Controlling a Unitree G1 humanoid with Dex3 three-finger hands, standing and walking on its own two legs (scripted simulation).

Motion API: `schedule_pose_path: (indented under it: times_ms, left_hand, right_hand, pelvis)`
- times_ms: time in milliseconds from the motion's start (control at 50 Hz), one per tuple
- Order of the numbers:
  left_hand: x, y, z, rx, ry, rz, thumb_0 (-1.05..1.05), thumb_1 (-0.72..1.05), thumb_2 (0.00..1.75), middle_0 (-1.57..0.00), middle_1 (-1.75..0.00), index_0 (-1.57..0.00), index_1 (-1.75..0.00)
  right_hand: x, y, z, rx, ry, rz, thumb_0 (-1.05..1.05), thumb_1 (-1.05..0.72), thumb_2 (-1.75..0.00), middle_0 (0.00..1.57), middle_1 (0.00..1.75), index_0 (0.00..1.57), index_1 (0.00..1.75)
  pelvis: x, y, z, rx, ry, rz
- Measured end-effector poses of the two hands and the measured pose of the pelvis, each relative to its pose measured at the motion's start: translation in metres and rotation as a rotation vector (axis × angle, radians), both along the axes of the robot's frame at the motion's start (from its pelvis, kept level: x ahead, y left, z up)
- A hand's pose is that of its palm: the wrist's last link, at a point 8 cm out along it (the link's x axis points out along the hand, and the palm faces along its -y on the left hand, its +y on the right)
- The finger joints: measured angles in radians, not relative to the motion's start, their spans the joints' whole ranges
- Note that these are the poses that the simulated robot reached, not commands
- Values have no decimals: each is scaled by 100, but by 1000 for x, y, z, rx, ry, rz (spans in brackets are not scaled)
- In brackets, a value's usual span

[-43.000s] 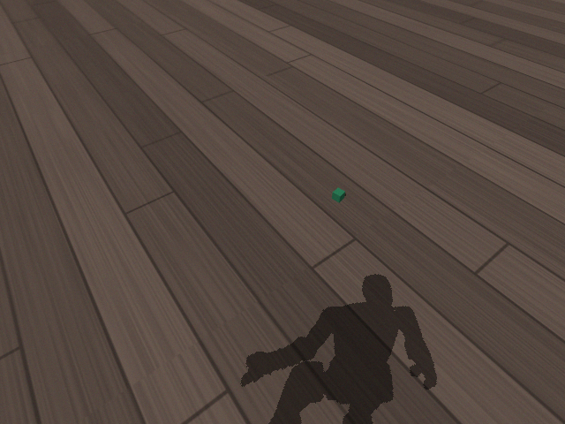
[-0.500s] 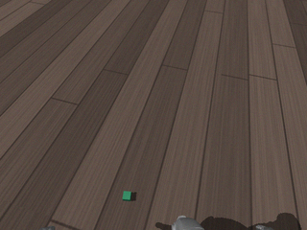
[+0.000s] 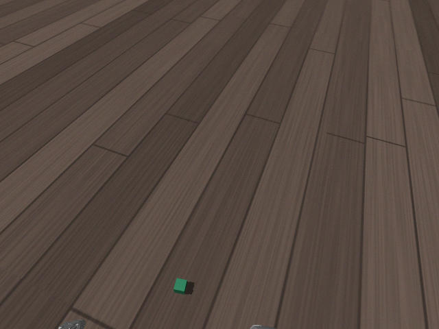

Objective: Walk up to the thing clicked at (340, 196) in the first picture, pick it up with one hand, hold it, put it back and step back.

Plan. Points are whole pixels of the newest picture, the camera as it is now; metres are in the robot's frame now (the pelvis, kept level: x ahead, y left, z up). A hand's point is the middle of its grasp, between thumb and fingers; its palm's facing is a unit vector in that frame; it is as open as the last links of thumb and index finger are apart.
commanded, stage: walk up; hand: left
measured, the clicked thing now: (180, 286) +0.41 +0.14 -0.74
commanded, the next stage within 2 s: stand in 0.64 s
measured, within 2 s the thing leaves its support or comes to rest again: neither
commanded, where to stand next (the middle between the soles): +0.04 -0.03 m, yaw -7 degrees
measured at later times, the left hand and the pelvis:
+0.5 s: hand out of the picture +0.05 +0.27 -0.13, palm faces +0.00 -0.93 -0.38, open 7.4 cm; pelvis -0.01 +0.00 +0.02, yaw +0 degrees
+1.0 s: hand out of the picture +0.09 +0.25 -0.13, palm faces -0.05 -0.94 -0.34, open 7.3 cm; pelvis -0.01 +0.00 +0.02, yaw -1 degrees
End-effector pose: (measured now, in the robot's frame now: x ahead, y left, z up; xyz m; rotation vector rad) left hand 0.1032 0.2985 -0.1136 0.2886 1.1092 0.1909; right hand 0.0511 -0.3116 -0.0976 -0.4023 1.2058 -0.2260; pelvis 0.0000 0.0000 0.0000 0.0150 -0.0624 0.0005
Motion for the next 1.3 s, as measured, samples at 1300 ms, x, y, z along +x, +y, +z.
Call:
schedule_pose_path:
  times_ms: [1300]
  left_hand:
    - [-54,-11,23,41,127,1,0,91,90,-20,-30,-21,-30]
  right_hand:
    - [3,4,-2,111,1,-37,0,-90,-90,20,30,21,30]
  pelvis:
    - [-18,-12,24,-12,9,-10]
